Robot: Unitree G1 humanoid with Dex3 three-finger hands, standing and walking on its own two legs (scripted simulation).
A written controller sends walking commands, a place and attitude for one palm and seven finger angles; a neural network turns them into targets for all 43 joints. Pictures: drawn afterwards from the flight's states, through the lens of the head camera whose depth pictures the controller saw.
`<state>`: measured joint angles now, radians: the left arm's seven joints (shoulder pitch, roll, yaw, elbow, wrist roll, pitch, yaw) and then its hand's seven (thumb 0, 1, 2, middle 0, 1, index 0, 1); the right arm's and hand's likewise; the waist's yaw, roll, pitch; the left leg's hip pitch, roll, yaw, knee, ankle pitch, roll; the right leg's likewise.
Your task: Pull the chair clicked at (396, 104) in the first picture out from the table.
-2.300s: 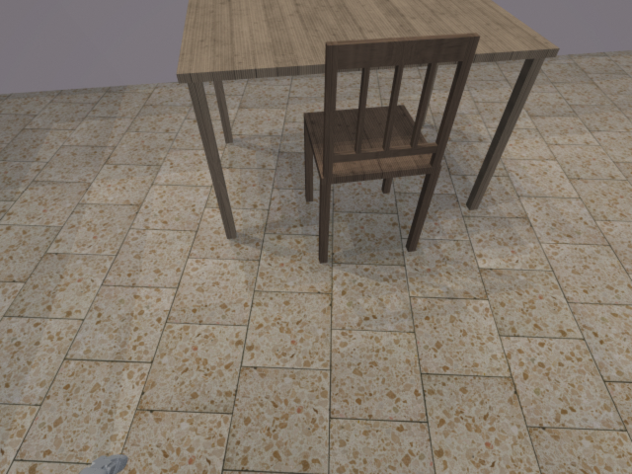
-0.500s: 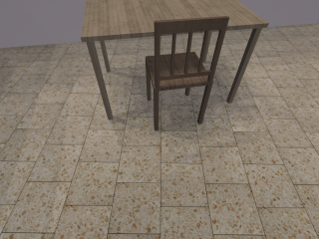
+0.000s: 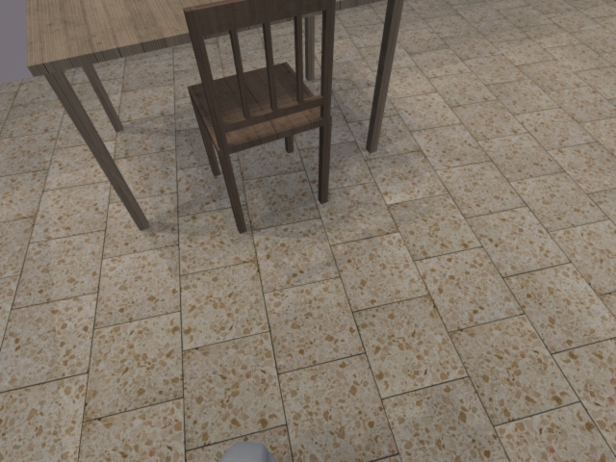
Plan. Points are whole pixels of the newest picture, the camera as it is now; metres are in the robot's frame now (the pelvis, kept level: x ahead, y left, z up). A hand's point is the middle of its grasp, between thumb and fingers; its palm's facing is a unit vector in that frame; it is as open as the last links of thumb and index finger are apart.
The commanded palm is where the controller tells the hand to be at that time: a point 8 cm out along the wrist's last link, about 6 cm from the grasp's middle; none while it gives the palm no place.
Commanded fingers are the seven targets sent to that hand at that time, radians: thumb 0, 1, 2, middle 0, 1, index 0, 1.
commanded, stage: walk to a spot facing it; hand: left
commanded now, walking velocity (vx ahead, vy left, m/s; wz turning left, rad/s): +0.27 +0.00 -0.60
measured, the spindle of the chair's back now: (270, 69) +1.09 +0.22 -0.11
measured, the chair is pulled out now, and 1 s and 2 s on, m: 0.00 0.00 0.00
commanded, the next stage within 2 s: turn to face it in 1.74 s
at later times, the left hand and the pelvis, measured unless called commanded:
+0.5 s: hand (200, 393) +0.23 +0.20 -0.17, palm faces -0.32 -0.93 -0.15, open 7.4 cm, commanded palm none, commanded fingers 0.00 0.90 0.90 -0.20 -0.30 -0.20 -0.30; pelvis +0.08 +0.05 +0.00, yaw -19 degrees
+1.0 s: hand (283, 297) +0.41 +0.09 -0.17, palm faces -0.49 -0.84 -0.22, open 7.3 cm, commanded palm none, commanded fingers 0.00 0.90 0.90 -0.20 -0.30 -0.20 -0.30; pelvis +0.26 -0.05 +0.00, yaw -33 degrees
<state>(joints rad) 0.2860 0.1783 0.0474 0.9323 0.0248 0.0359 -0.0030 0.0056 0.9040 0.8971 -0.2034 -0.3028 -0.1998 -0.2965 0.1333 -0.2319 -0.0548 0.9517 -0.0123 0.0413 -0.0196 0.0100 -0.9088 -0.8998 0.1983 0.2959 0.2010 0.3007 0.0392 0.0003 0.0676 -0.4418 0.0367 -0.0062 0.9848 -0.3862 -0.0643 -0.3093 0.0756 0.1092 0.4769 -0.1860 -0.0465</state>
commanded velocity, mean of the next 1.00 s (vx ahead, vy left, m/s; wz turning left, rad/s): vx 0.32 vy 0.00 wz -0.50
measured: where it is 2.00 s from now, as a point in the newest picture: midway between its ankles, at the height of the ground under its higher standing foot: (426, 342)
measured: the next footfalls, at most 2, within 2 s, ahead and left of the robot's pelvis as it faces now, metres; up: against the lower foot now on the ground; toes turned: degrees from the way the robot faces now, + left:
left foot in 0.16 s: +0.02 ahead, +0.15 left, +0.00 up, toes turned -5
right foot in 0.68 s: +0.23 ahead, -0.15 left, +0.00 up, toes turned -33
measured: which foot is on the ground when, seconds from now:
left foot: up 0.00-0.14, down 0.16-0.68, up 0.70-1.00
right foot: down 0.00-0.16, up 0.18-0.66, down 0.68-1.00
